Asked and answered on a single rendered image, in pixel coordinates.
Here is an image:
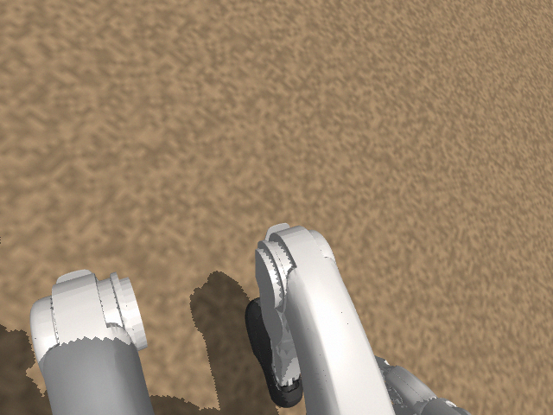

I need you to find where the right robot foot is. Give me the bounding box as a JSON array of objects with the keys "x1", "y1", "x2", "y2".
[{"x1": 245, "y1": 297, "x2": 303, "y2": 408}]

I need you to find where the right robot hand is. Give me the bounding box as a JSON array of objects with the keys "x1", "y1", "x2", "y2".
[{"x1": 374, "y1": 355, "x2": 438, "y2": 415}]

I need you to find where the right robot arm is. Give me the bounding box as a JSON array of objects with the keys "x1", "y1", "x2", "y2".
[{"x1": 421, "y1": 398, "x2": 472, "y2": 415}]

